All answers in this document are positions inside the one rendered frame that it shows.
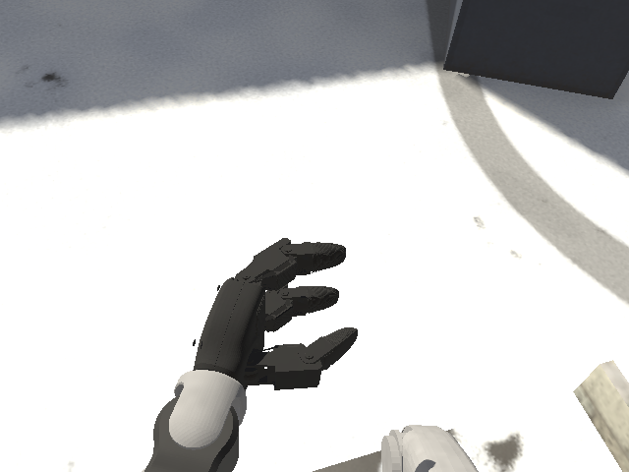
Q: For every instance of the left robot hand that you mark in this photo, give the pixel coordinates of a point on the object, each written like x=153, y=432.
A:
x=232, y=339

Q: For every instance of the robot right thigh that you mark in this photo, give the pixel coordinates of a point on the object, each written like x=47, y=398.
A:
x=423, y=449

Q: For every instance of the robot left forearm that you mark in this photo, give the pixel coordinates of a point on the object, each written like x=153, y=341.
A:
x=198, y=430

